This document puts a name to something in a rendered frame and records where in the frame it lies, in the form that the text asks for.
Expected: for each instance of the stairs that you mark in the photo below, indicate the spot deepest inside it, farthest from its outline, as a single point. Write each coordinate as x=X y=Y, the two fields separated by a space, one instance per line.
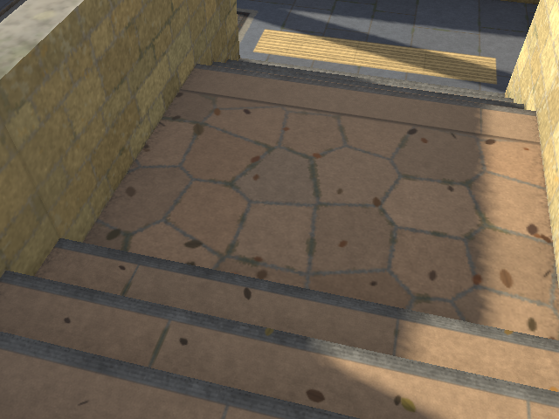
x=100 y=333
x=355 y=79

